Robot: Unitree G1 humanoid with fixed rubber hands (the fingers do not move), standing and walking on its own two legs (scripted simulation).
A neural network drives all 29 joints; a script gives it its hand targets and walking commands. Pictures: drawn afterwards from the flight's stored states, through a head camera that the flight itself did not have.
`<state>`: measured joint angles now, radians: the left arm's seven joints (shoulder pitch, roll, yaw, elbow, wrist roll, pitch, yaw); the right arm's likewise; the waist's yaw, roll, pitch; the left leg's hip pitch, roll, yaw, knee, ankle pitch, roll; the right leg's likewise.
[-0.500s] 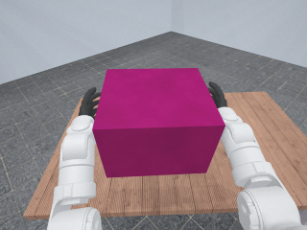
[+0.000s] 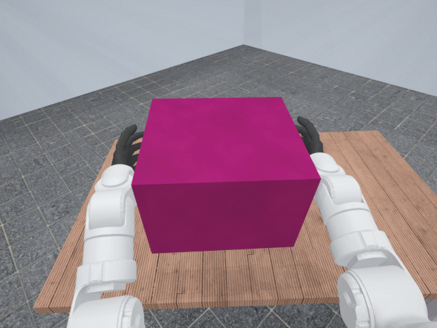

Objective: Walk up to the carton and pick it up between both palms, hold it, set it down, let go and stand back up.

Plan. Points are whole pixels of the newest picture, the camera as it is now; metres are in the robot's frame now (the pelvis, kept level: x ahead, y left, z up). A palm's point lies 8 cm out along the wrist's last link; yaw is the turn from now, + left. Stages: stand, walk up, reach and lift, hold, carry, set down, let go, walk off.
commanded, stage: hold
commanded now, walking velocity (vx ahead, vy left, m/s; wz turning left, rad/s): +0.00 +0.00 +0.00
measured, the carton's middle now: (220, 170) +0.36 +0.01 +0.16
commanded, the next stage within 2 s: set down in 0.22 s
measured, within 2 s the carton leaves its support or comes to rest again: neither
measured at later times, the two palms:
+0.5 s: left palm (124, 162) +0.36 +0.18 +0.19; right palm (313, 149) +0.37 -0.17 +0.18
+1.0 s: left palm (135, 179) +0.38 +0.18 +0.12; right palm (306, 174) +0.38 -0.17 +0.11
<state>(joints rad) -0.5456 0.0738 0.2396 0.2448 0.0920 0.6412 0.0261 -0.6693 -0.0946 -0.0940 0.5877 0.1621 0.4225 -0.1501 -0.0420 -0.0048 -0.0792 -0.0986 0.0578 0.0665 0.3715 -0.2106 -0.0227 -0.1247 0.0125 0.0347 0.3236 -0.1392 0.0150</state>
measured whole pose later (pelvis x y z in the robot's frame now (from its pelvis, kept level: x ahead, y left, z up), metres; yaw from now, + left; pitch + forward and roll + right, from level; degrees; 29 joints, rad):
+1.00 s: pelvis +0.02 +0.00 +0.00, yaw +0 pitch -4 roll -1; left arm -0.44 0.00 0.31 0.25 0.17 0.35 -0.09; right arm -0.50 -0.06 -0.07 0.58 0.07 0.02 -0.14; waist -0.04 -0.03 0.03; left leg -0.04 0.06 0.07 0.33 -0.22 -0.02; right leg -0.08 0.01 0.03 0.31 -0.17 0.01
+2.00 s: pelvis +0.03 +0.00 +0.00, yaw +0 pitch +0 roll -1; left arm -0.48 -0.02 0.30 0.71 0.17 -0.07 -0.03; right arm -0.45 -0.06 -0.20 0.76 -0.04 -0.20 -0.08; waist -0.04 -0.03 0.04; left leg -0.10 0.06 0.07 0.33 -0.23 -0.02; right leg -0.14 0.01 0.03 0.31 -0.17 0.01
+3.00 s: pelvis +0.04 +0.00 -0.01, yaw +0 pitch +22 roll -1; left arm -0.61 0.05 0.30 1.23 0.17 -0.58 0.06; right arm -0.52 -0.05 -0.30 1.07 -0.16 -0.57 -0.09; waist -0.04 0.01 -0.10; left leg -0.55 0.06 0.07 0.38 -0.21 -0.02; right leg -0.56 0.01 0.03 0.31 -0.13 0.01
